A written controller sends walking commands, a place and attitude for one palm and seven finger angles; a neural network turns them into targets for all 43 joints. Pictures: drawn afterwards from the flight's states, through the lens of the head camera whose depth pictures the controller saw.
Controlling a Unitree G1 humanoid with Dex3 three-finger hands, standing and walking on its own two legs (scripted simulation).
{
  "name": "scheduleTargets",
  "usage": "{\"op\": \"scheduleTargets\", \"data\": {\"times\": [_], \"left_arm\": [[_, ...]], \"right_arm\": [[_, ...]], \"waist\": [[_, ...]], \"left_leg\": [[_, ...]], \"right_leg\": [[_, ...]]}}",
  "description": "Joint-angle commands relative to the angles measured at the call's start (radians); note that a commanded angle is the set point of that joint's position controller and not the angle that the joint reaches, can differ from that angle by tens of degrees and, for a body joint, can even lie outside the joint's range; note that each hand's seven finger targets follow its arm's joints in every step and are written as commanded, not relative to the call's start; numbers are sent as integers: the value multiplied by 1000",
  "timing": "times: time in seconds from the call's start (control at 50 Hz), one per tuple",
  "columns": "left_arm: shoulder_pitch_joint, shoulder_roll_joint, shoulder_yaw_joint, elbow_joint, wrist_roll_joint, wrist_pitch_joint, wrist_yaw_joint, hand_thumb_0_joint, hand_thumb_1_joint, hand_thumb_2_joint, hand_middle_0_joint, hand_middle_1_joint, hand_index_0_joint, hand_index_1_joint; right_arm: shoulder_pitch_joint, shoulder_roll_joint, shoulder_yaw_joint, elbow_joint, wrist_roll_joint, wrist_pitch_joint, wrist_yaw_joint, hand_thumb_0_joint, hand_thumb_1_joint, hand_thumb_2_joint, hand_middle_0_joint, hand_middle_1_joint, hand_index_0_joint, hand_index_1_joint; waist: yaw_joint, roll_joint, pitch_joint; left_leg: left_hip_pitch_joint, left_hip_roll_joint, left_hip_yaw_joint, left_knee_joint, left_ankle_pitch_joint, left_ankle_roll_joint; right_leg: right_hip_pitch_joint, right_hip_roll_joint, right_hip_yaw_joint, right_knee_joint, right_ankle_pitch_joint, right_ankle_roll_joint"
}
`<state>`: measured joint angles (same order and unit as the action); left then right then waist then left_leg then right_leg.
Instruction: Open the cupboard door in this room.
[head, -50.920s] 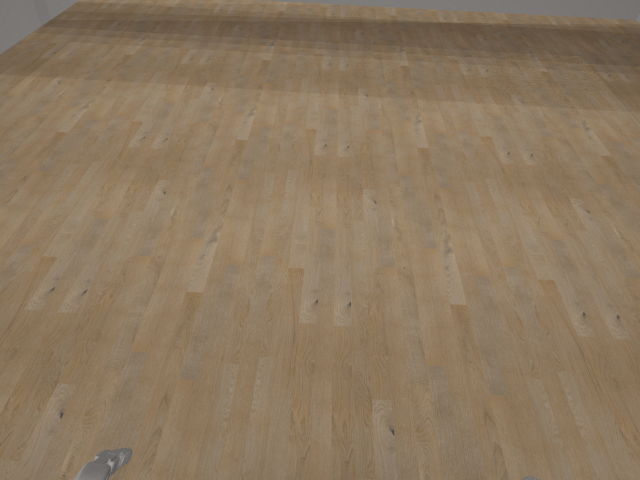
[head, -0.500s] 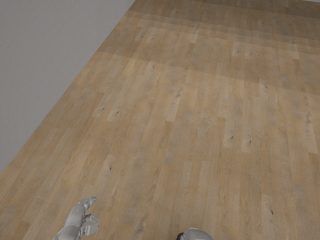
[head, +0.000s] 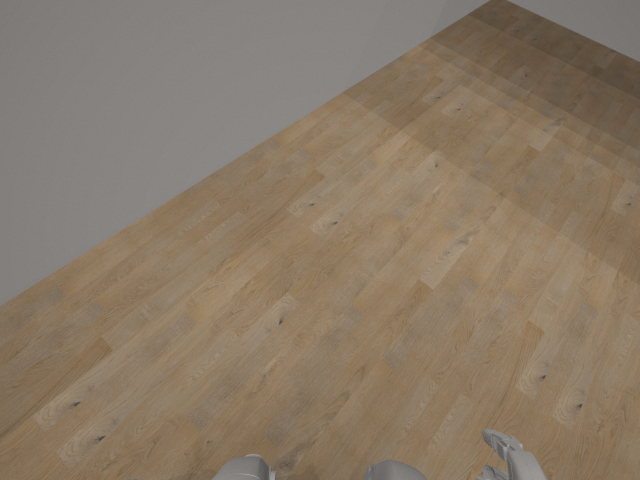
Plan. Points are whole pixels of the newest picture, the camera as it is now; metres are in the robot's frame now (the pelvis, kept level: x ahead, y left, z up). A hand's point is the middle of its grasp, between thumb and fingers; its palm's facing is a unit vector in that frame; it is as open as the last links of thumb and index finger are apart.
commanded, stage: turn to face it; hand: left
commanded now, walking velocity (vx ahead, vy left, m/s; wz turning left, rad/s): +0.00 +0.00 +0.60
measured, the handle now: out of the picture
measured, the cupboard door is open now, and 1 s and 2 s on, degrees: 51 51 51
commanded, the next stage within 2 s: none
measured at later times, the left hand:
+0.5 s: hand out of the picture +0.10 +0.15 -0.13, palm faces +0.21 -0.94 -0.28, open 7.3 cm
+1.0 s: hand out of the picture -0.08 +0.16 -0.17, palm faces +0.59 -0.76 -0.27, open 7.3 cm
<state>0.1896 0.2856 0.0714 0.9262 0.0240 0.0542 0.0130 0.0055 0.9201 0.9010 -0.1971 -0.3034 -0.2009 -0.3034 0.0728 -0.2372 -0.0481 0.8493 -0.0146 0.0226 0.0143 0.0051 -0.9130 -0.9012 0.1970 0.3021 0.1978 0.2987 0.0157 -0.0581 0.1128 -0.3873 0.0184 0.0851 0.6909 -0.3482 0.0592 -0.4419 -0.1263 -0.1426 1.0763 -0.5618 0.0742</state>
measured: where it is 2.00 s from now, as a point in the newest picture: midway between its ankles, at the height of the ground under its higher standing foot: outside the picture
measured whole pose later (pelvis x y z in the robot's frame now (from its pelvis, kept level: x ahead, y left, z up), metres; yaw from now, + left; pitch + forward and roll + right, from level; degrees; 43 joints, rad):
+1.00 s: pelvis +0.02 -0.05 +0.00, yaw +35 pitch +1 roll +0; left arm 0.22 0.28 0.07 0.94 0.02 0.07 0.01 0.01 0.91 0.90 -0.20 -0.30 -0.20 -0.30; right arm 0.07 -0.23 -0.05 0.87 -0.02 0.03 0.01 0.01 -0.91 -0.90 0.20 0.30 0.20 0.30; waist 0.02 -0.06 0.12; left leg -0.32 -0.02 0.06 0.62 -0.32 0.05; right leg -0.44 -0.12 -0.08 1.12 -0.52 0.07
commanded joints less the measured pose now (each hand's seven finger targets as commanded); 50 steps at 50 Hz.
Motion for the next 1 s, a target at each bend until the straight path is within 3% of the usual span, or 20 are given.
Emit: {"op": "scheduleTargets", "data": {"times": [0.0, 0.06, 0.26, 0.3, 0.34, 0.36, 0.38, 0.4, 0.42, 0.46, 0.48, 0.52, 0.6, 0.76, 0.82, 0.84, 0.86, 0.88, 0.9, 0.98], "left_arm": [[-42, 60, 14, -104, -3, -32, 1, 0, 900, 900, -200, -300, -200, -300], [-3, 52, 14, -87, -4, -30, -3, 0, 900, 900, -200, -300, -200, -300], [-95, 37, 3, -130, -16, -32, 1, 0, 900, 900, -200, -300, -200, -300], [-73, 32, 4, -125, -21, -36, 4, 0, 900, 900, -200, -300, -200, -300], [8, 42, 11, -107, -24, -46, 7, 0, 900, 900, -200, -300, -200, -300], [64, 82, 20, -93, -19, -58, 12, 0, 900, 900, -200, -300, -200, -300], [85, 176, 40, -89, -1, -69, 24, 0, 900, 900, -200, -300, -200, -300], [76, 208, 36, -96, 0, -64, 26, 0, 900, 900, -200, -300, -200, -300], [42, 169, 20, -106, -4, -62, 27, 0, 900, 900, -200, -300, -200, -300], [-49, 83, 4, -122, -13, -63, 31, 0, 900, 900, -200, -300, -200, -300], [-52, 62, -4, -124, -15, -64, 27, 0, 900, 900, -200, -300, -200, -300], [-19, 57, -4, -119, -14, -71, 24, 0, 900, 900, -200, -300, -200, -300], [73, 78, 6, -95, -9, -73, 25, 0, 900, 900, -200, -300, -200, -300], [96, 114, 26, -78, 8, -66, 21, 0, 900, 900, -200, -300, -200, -300], [74, 143, 37, -77, -3, -68, 11, 0, 900, 900, -200, -300, -200, -300], [54, 137, 35, -84, -10, -66, 7, 0, 900, 900, -200, -300, -200, -300], [22, 69, 20, -119, -17, -62, -3, 0, 900, 900, -200, -300, -200, -300], [-45, 47, 5, -163, -15, -48, 3, 0, 900, 900, -200, -300, -200, -300], [-57, 74, 9, -172, -8, -35, 9, 0, 900, 900, -200, -300, -200, -300], [-15, 67, 21, -98, -2, -19, -3, 0, 900, 900, -200, -300, -200, -300]], "right_arm": [[136, -222, -54, -23, -1, -14, -34, 0, -900, -900, 200, 300, 200, 300], [129, -203, -46, -17, 3, -23, -33, 0, -900, -900, 200, 300, 200, 300], [155, -202, -65, 17, -9, -5, -23, 0, -900, -900, 200, 300, 200, 300], [140, -199, -70, 14, -9, 0, -25, 0, -900, -900, 200, 300, 200, 300], [100, -193, -74, 1, -2, 4, -25, 0, -900, -900, 200, 300, 200, 300], [89, -162, -71, -8, 7, 2, -22, 0, -900, -900, 200, 300, 200, 300], [116, -85, -61, -20, 16, 1, -17, 0, -900, -900, 200, 300, 200, 300], [104, -105, -64, -31, 9, 4, -16, 0, -900, -900, 200, 300, 200, 300], [109, -119, -65, -21, 1, 13, -10, 0, -900, -900, 200, 300, 200, 300], [134, -100, -67, 30, 0, 36, -3, 0, -900, -900, 200, 300, 200, 300], [124, -94, -61, 35, -1, 40, 3, 0, -900, -900, 200, 300, 200, 300], [107, -85, -54, 36, 2, 43, 8, 0, -900, -900, 200, 300, 200, 300], [32, -71, -44, 25, 2, 46, 11, 0, -900, -900, 200, 300, 200, 300], [-44, -56, -28, -18, 7, 31, 16, 0, -900, -900, 200, 300, 200, 300], [43, -84, -34, -9, 2, 16, 13, 0, -900, -900, 200, 300, 200, 300], [131, -130, -47, 12, -2, 8, 12, 0, -900, -900, 200, 300, 200, 300], [208, -253, -80, 24, -11, 0, 6, 0, -900, -900, 200, 300, 200, 300], [267, -312, -88, 35, -4, 6, -6, 0, -900, -900, 200, 300, 200, 300], [248, -298, -79, 38, -4, 10, -11, 0, -900, -900, 200, 300, 200, 300], [68, -205, -51, -16, -5, -5, -31, 0, -900, -900, 200, 300, 200, 300]], "waist": [[-53, 185, -236], [-26, 167, -235], [-47, 236, -167], [-40, 269, -183], [2, 231, -209], [32, 137, -231], [38, -175, -257], [39, -242, -244], [18, -145, -192], [-42, -166, -145], [-46, -150, -119], [-38, -147, -122], [5, -102, -134], [25, -157, -130], [-27, -107, -189], [-83, -29, -235], [-127, 285, -271], [-149, 328, -275], [-126, 195, -243], [-34, 204, -147]], "left_leg": [[358, 279, -285, -265, 833, 99], [345, 221, -237, -282, 783, 75], [219, 196, -378, -303, 531, 93], [177, 182, -417, -281, 542, 87], [98, 147, -415, -223, 477, 55], [-11, 100, -389, -157, 328, 8], [-208, -45, -207, 60, -50, -81], [-226, -81, -125, 327, -318, -111], [-203, -38, -160, 475, -264, -105], [-223, 3, -145, 565, -128, -130], [-222, 10, -121, 573, -74, -139], [-222, 10, -94, 537, -39, -148], [-212, 14, -56, 399, -61, -156], [-70, 14, 11, 91, -112, -118], [130, -27, 49, -143, 45, -89], [313, 16, -2, -252, 228, -62], [502, 284, -361, -287, 559, 53], [489, 430, -532, -289, 885, 184], [424, 439, -440, -287, 766, 205], [233, 237, -302, -348, 520, 92]], "right_leg": [[-220, 10, 164, 199, 138, 33], [-178, 28, 152, 139, 207, 42], [-5, 91, 126, -253, 141, 29], [88, 118, 122, -356, 147, 12], [250, 125, 119, -543, 284, 0], [413, 60, 171, -693, 391, -11], [573, -218, 421, -789, 489, -94], [457, -401, 521, -772, 661, -205], [351, -359, 426, -751, 667, -235], [331, -228, 266, -725, 763, -170], [326, -180, 177, -706, 835, -149], [360, -164, 113, -698, 897, -138], [450, -194, 88, -681, 947, -153], [420, -260, 40, -624, 910, -186], [362, -237, -37, -471, 920, -133], [241, -214, -67, -310, 800, -86], [-63, -57, -79, -62, 158, -8], [-191, 7, 43, 86, -121, 7], [-186, -20, 121, 123, -91, -5], [-147, 0, 158, 137, 156, 17]]}}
